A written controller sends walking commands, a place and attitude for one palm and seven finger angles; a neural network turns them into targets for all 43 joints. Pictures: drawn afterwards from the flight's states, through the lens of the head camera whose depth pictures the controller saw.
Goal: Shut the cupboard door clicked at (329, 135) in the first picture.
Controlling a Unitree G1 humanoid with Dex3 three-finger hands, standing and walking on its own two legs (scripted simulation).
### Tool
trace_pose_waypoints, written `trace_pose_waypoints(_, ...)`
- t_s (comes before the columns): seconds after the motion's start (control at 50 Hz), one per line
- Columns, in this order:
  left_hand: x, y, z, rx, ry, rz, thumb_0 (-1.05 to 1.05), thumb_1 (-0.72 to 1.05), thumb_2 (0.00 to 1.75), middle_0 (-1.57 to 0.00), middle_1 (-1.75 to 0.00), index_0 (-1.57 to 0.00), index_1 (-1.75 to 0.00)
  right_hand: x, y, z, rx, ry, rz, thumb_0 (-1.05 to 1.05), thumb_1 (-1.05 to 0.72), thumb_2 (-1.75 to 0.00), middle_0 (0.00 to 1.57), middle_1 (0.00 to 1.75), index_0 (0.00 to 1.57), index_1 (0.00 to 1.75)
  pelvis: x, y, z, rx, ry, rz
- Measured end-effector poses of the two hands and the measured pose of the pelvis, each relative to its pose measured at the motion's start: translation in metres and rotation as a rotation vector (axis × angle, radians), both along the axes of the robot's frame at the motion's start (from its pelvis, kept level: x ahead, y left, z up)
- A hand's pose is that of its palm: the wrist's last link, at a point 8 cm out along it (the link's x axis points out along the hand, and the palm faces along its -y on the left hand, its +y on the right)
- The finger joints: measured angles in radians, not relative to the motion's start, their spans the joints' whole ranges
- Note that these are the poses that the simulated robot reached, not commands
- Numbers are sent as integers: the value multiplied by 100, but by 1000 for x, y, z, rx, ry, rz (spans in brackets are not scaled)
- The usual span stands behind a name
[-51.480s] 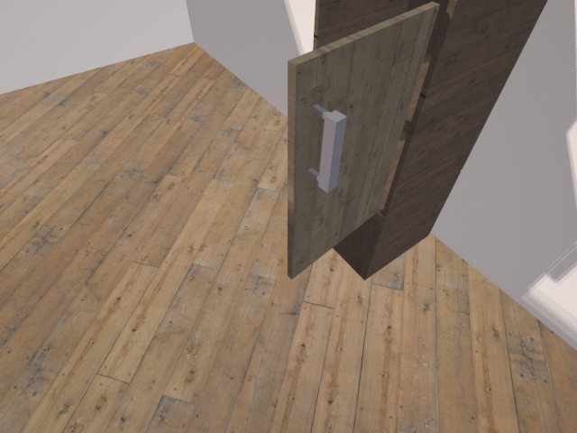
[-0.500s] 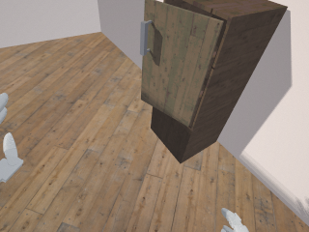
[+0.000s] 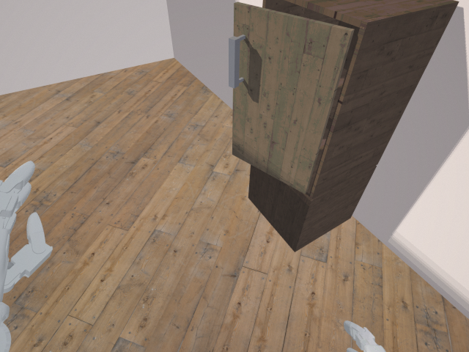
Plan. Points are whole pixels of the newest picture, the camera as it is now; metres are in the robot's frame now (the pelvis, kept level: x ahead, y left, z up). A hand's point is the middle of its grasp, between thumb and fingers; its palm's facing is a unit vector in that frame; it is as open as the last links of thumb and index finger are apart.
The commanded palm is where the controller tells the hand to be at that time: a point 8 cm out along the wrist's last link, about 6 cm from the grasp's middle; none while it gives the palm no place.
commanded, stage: let the arm hang, fingers relaxed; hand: left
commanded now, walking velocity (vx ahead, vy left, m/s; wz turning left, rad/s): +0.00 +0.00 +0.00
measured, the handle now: (238, 61) +0.94 +0.03 +0.10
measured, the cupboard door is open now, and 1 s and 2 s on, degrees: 19 19 19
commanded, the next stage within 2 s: look to check the result in 1.06 s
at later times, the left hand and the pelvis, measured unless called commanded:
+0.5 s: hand out of the picture -0.02 +0.20 -0.17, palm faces +0.04 -0.97 -0.22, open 7.2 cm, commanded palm none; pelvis +0.01 +0.01 +0.01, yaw +1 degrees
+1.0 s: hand out of the picture -0.02 +0.17 -0.17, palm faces +0.04 -0.99 -0.13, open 7.4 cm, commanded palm none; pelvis +0.01 +0.02 +0.01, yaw -1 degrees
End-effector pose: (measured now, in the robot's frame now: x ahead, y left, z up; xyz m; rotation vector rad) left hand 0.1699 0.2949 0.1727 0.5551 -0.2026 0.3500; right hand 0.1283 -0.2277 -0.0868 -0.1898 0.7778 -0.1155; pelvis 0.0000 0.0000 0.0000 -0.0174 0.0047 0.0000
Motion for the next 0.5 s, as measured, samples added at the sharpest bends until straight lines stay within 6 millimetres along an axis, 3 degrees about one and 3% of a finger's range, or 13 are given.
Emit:
trace_pose_waypoints(0.06,17,4,-85,-153,319,48,0,89,90,-20,-30,-20,-30,1,-11,-26,0,81,16,0,-90,-89,20,30,21,30,2,6,-8,-7,3,24)
trace_pose_waypoints(0.1,14,-4,-153,-274,564,78,0,90,90,-19,-29,-19,-30,-4,-15,-36,-13,140,8,0,-90,-89,20,30,21,30,2,9,-12,-3,-6,35)
trace_pose_waypoints(0.16,-18,-35,-242,-426,914,86,1,90,90,-19,-29,-19,-30,-20,-17,-38,-33,216,-13,1,-91,-89,20,30,21,30,2,8,-12,15,-26,32)
trace_pose_waypoints(0.22,-69,-75,-298,-555,1204,76,1,91,90,-19,-29,-19,-30,-44,-15,-34,-51,298,-32,1,-91,-89,20,30,20,30,3,7,-7,18,-32,26)
trace_pose_waypoints(0.24,-85,-83,-307,-607,1251,100,0,92,90,-20,-29,-19,-30,-53,-14,-33,-56,333,-37,0,-91,-89,20,30,20,30,3,6,-5,14,-30,28)
trace_pose_waypoints(0.36,-136,-62,-313,-630,1352,235,-5,101,90,-21,-30,-20,-30,-98,-4,-35,-46,528,-52,0,-91,-89,20,30,20,30,5,2,6,0,-17,34)
trace_pose_waypoints(0.5,-190,-48,-306,-582,1526,323,-2,95,90,-20,-29,-20,-30,-126,15,-46,24,594,-100,0,-91,-89,20,30,20,30,8,8,10,3,-34,14)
